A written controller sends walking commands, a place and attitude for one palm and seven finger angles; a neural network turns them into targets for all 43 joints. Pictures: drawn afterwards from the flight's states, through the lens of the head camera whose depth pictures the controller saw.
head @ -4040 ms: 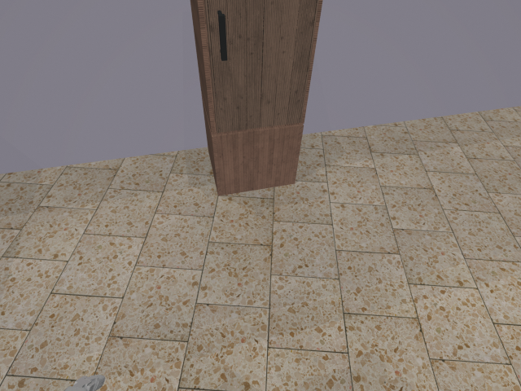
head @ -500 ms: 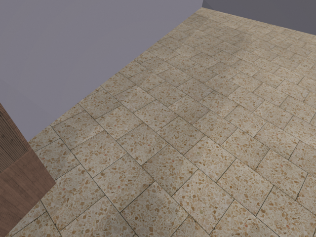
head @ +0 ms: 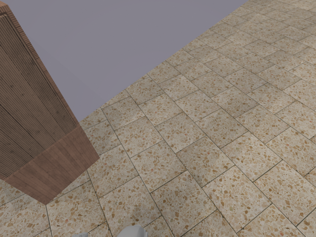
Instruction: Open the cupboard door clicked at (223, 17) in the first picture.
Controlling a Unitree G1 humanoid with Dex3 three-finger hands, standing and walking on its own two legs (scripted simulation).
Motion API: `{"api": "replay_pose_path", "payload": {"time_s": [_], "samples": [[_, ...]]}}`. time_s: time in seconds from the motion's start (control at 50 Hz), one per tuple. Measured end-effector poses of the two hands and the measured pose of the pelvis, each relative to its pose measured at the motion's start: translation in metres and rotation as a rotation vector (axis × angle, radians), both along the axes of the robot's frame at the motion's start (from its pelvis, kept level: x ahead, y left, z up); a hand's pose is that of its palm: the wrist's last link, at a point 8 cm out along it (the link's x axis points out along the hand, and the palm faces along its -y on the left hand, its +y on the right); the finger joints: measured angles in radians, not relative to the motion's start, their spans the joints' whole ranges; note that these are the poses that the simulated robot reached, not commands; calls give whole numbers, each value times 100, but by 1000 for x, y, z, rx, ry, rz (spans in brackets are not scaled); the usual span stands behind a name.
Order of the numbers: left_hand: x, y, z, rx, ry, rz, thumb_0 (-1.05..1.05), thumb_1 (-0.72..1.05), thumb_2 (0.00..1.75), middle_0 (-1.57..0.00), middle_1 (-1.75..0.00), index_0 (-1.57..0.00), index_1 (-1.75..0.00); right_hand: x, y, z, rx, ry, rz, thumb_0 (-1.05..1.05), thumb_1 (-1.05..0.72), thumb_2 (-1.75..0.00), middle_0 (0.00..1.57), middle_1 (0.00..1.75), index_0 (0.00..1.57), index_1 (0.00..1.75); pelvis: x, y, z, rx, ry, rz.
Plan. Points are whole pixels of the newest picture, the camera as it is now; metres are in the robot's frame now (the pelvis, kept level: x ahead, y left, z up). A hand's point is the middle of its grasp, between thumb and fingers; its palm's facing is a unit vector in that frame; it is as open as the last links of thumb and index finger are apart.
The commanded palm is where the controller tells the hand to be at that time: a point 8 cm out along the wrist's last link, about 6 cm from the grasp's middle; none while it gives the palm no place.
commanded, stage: turn to face it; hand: left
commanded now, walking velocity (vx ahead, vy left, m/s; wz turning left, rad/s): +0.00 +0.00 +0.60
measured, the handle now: out of the picture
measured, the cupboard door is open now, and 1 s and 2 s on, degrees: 0 0 0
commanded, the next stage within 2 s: take the last steps up to it in 1.30 s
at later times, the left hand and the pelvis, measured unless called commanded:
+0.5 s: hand out of the picture -0.03 +0.28 -0.17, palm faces +0.35 -0.90 -0.27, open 7.4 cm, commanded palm none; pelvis -0.01 +0.04 +0.00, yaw +18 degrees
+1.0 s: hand out of the picture -0.05 +0.20 -0.15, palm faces +0.58 -0.77 -0.27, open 7.4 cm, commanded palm none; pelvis +0.00 +0.00 +0.00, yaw +37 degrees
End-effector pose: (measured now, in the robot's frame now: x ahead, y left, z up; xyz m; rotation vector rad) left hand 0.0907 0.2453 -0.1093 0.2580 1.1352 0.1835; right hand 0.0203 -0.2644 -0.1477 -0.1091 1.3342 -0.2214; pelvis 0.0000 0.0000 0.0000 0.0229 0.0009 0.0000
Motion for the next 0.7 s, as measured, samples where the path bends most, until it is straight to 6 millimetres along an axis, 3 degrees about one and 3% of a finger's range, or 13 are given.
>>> {"api": "replay_pose_path", "payload": {"time_s": [0.08,0.16,0.3,0.38,0.44,0.54,0.7], "samples": [[-19,-5,-2,-22,-5,49,0,91,89,-20,-30,-20,-30,26,-5,7,-11,-31,72,1,-91,-90,20,30,20,30,-2,-3,2,12,-9,64],[-46,-2,-11,-50,15,116,0,91,89,-20,-30,-20,-30,59,4,12,-26,-49,166,1,-91,-90,19,30,20,30,-5,1,0,13,-7,123],[-116,32,-45,-89,121,274,0,91,89,-21,-30,-21,-30,131,52,18,-65,-165,358,1,-91,-90,19,30,20,30,-8,28,-16,-17,9,217],[-143,54,-49,-78,186,344,0,91,89,-20,-30,-20,-30,149,78,29,-70,-224,419,0,-91,-90,20,30,20,30,-11,36,-15,-17,5,250],[-146,65,-40,-67,167,375,1,91,89,-20,-30,-20,-30,149,88,35,-70,-222,444,0,-91,-90,20,30,20,30,-11,39,-7,-33,1,282],[-133,72,-23,-43,79,405,1,91,89,-20,-30,-20,-30,145,95,32,-44,-180,483,0,-91,-90,20,30,21,30,-11,37,-1,-40,-3,339],[-105,52,-7,9,-39,434,0,91,89,-20,-30,-20,-30,144,77,7,13,-114,515,1,-91,-90,20,30,21,30,-3,12,-7,-19,3,433]]}}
